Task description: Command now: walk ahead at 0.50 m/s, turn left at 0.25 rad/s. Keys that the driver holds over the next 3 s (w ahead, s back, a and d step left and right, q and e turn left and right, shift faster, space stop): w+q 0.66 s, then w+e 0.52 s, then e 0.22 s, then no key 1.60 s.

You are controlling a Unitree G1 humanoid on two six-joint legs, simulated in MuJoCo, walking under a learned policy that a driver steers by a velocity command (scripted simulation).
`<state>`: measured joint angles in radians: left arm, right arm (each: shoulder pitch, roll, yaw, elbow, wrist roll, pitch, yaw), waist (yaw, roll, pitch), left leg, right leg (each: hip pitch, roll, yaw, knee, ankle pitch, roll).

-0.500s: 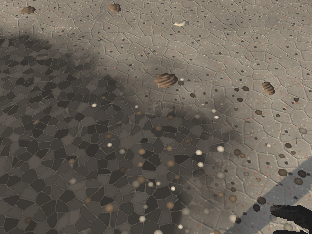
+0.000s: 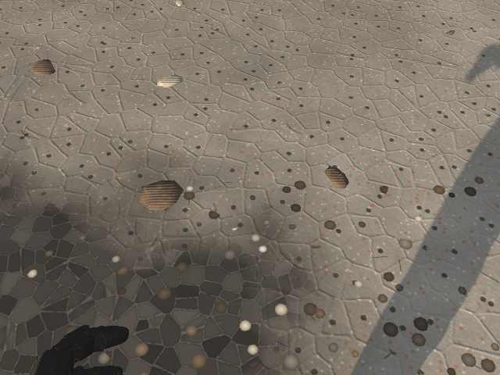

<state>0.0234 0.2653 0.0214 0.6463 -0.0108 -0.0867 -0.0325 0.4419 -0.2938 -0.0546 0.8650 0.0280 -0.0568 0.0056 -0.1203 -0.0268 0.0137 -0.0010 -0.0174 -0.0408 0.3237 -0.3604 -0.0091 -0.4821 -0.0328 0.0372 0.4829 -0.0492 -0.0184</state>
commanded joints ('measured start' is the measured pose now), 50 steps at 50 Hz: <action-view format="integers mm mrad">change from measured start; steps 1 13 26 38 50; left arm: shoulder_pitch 304 181 253 159 -23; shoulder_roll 214 130 232 107 100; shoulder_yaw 86 74 103 50 34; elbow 5 93 156 82 8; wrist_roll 19 25 -19 14 -9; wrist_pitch -15 -31 40 2 -8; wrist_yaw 21 27 52 28 -33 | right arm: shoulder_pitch -77 -175 -108 -185 -114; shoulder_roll -113 -44 -168 -127 -161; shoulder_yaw -13 -18 -82 -40 -50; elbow -83 -160 -214 -219 -100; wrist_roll -17 -8 -6 -31 -23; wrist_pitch -10 28 38 -20 -4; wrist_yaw -6 -1 39 -1 -14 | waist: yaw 241 115 -7 119 52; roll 47 -36 -24 75 82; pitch -191 21 -122 -32 56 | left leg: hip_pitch -271 -694 -159 -173 117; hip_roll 128 154 -49 186 269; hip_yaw -95 -65 151 -163 16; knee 335 665 245 -140 -81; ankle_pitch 399 241 216 507 604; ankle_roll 92 -8 168 283 179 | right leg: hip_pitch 553 355 456 -156 -202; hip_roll -112 -238 -203 -111 -21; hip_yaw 93 -8 -278 4 -29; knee -4 -359 225 458 68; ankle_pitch -10 78 653 -69 26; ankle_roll -87 -180 -42 75 -38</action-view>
